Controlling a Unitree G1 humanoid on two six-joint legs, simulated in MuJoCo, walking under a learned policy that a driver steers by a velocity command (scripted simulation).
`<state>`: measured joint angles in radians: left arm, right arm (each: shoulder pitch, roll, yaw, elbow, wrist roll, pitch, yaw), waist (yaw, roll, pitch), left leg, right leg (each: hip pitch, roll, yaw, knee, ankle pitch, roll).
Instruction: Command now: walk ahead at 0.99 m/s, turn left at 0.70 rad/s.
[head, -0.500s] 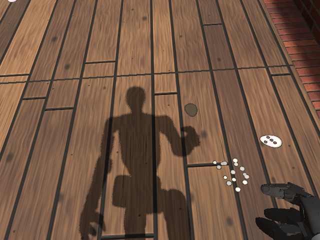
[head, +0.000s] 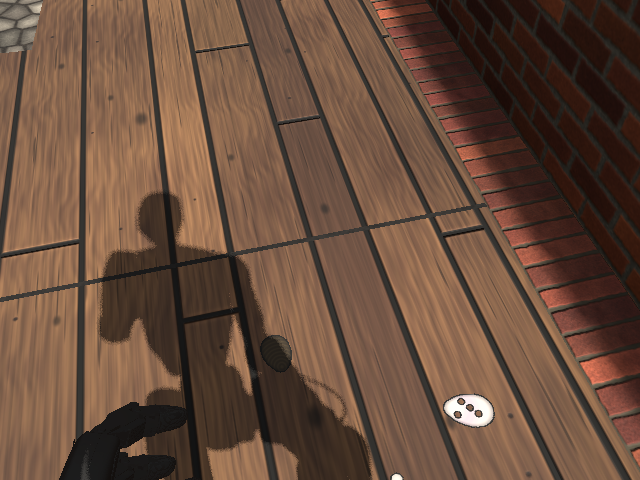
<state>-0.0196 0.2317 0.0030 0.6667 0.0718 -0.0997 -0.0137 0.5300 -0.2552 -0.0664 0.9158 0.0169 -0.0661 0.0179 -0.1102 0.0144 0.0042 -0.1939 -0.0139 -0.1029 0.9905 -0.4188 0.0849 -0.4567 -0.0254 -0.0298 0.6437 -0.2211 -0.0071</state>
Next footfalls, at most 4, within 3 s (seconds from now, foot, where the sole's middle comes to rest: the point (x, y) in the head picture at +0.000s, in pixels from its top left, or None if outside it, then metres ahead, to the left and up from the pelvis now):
0.36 left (252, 476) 0.50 0.13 -0.76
0.84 right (252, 366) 0.75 0.12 -0.76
1.38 left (177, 370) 0.76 0.28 -0.76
1.86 right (278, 315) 0.87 0.05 -0.76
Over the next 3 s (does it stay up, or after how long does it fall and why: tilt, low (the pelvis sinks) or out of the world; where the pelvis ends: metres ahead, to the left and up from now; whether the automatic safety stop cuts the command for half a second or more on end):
stays up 0.92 0.17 0.02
